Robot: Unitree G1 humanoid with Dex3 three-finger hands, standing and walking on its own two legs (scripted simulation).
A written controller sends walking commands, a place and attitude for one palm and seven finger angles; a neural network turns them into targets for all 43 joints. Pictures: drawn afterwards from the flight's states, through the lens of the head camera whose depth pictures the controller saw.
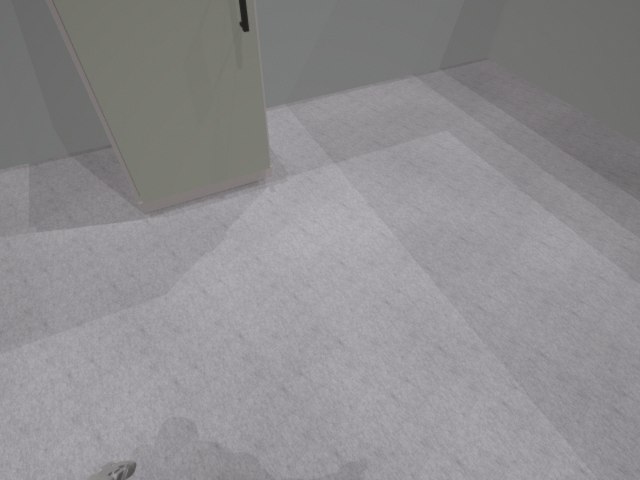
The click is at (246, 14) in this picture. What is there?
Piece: fridge door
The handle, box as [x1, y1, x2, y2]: [239, 0, 248, 31]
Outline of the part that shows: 239,0 242,21 239,22 243,30 247,31 248,24 245,0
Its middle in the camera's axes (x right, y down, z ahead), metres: -0.27 -0.80 +1.24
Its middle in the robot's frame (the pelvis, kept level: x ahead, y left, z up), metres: +1.47 +0.35 +0.08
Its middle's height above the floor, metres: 0.85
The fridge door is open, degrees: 0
